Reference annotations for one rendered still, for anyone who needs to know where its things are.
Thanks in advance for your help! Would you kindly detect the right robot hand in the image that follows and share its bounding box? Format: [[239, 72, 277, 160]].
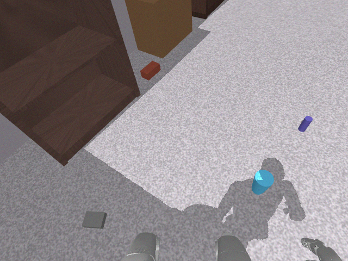
[[301, 238, 342, 261]]

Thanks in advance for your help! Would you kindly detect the bookshelf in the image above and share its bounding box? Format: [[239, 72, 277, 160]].
[[0, 0, 141, 166], [191, 0, 224, 19]]

